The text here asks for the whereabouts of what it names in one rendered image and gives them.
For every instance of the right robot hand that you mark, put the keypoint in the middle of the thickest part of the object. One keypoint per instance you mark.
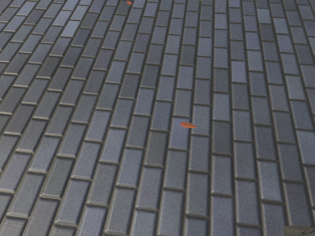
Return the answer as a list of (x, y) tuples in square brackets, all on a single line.
[(296, 230)]

